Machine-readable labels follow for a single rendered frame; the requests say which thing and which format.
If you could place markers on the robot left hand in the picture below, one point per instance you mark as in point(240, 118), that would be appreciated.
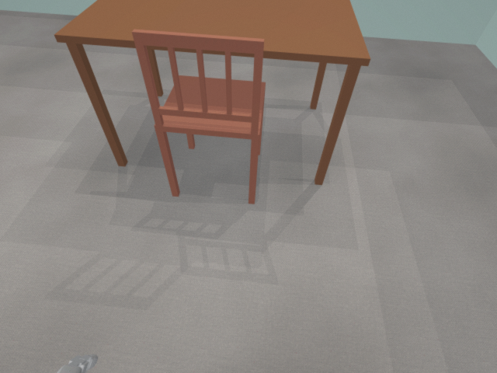
point(80, 364)

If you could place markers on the chair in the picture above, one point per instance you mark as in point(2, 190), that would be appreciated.
point(205, 106)

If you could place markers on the table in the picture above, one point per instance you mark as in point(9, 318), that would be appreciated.
point(324, 31)

